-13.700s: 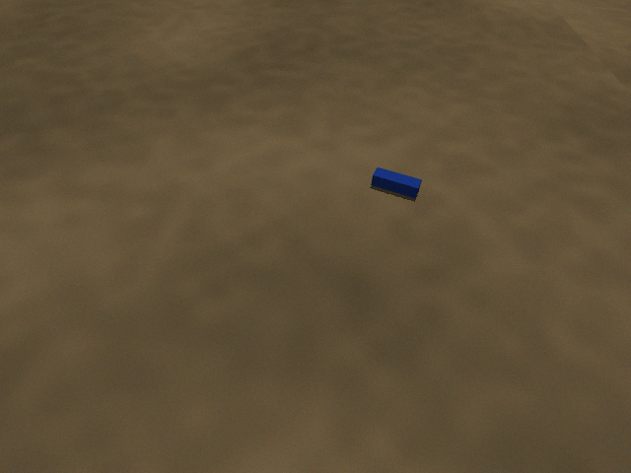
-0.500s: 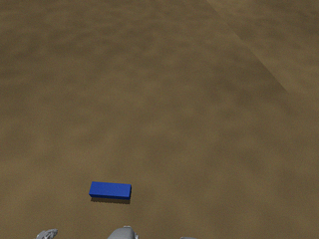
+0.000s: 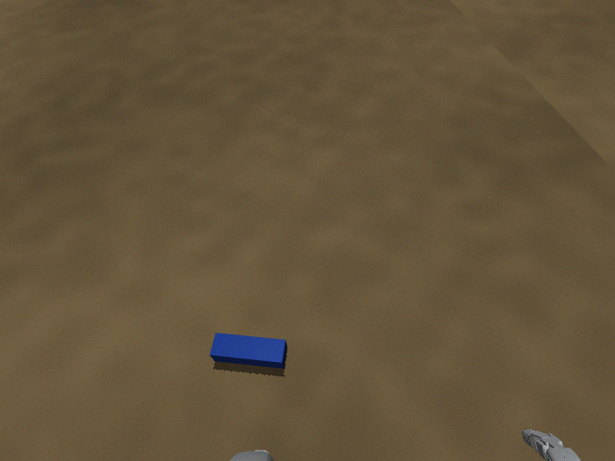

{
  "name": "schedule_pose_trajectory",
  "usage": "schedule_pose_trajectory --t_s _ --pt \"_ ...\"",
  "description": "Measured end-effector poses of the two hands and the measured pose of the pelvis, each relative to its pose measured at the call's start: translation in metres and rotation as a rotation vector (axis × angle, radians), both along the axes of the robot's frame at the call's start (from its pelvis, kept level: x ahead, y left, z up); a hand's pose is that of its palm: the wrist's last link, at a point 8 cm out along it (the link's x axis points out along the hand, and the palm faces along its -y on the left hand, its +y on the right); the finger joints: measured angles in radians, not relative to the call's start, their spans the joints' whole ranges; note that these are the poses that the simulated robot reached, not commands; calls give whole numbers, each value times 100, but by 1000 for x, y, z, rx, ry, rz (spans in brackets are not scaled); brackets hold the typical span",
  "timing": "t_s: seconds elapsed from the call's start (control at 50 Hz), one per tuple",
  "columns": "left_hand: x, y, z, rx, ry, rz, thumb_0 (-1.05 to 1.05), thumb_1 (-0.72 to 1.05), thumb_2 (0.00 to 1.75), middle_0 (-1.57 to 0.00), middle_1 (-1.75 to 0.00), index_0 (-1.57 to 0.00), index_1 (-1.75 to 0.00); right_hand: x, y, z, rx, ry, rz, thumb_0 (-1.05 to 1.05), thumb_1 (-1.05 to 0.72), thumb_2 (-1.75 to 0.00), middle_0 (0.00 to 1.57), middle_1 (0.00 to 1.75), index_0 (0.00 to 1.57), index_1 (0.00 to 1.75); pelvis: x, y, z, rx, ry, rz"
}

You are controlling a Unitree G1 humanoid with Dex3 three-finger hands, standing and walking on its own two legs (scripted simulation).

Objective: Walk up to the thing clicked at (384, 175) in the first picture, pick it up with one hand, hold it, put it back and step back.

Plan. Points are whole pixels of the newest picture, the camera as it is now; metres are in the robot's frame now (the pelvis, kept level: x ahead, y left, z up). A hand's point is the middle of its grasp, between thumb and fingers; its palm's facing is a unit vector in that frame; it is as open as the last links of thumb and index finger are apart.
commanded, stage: walk up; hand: left
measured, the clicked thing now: (249, 350) +0.48 +0.25 -0.72
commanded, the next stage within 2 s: stand in 1.62 s
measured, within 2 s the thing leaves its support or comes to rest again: neither
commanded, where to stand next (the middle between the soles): +0.08 +0.00 m, yaw -4 degrees
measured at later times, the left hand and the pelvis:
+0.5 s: hand out of the picture +0.09 +0.27 -0.14, palm faces -0.02 -0.95 -0.32, open 7.4 cm; pelvis +0.00 +0.01 +0.02, yaw -1 degrees
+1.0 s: hand out of the picture +0.11 +0.27 -0.13, palm faces -0.01 -0.94 -0.34, open 7.4 cm; pelvis +0.02 +0.02 +0.03, yaw +0 degrees
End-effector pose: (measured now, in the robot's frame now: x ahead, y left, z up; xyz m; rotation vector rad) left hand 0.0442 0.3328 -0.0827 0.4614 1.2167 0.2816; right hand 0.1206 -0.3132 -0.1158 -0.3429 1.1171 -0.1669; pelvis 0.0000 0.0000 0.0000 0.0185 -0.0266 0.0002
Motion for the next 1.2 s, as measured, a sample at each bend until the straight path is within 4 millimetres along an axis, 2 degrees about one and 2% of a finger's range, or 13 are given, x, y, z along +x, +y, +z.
schedule_pose_trajectory --t_s 0.08,0.14,0.26,0.36,0.48,0.6,0.8,0.96,1.2 --pt "-4 5 -9 -24 -2 28 1 91 90 -21 -30 -20 -29 -21 16 1 7 28 8 0 -90 -89 20 30 20 30 -7 4 1 21 -21 -3" --pt "-5 -2 -13 -59 -12 21 1 91 90 -21 -30 -20 -29 -35 20 3 21 40 -6 0 -90 -89 20 30 20 30 -8 3 3 7 -24 -9" --pt "-9 -22 -19 -115 -18 7 1 91 90 -21 -30 -20 -29 -45 22 4 40 28 -45 0 -90 -89 20 30 20 30 -9 4 6 -17 -42 -13" --pt "7 -27 -20 -160 -25 -5 1 90 90 -21 -30 -20 -30 -59 25 9 30 51 -66 0 -90 -89 20 30 20 30 -7 12 11 -25 -35 -16" --pt "34 -23 -19 -181 -51 -11 1 90 90 -21 -30 -20 -30 -71 28 18 6 123 -72 0 -90 -89 20 30 20 30 1 14 18 -29 -13 -16" --pt "55 -18 -15 -174 -53 -10 1 91 90 -21 -30 -20 -30 -62 28 23 -8 133 -81 0 -90 -89 20 30 20 30 10 16 22 -31 -5 -13" --pt "71 -15 -6 -157 -65 -6 1 91 90 -21 -30 -20 -29 -23 31 26 4 53 -73 0 -90 -89 20 30 20 30 18 18 25 -26 -12 -10" --pt "63 -17 -5 -158 -43 9 1 91 90 -21 -30 -20 -29 -9 36 25 22 36 -52 0 -90 -89 20 30 20 30 18 17 27 -24 -12 -7" --pt "43 -21 -10 -167 11 39 1 91 90 -21 -30 -20 -29 -21 34 23 18 91 -62 0 -90 -89 20 30 20 30 20 15 28 -23 -13 -1"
